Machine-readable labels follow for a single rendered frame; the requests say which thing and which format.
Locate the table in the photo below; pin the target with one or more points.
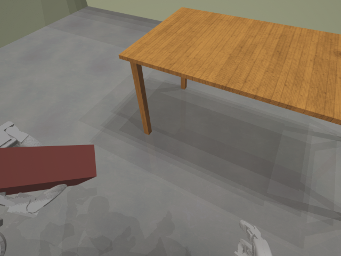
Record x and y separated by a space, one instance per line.
290 67

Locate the sponge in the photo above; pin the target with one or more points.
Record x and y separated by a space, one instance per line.
26 169

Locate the left robot hand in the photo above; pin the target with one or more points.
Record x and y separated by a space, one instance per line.
24 204

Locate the right robot hand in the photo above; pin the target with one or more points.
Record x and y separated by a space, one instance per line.
259 246

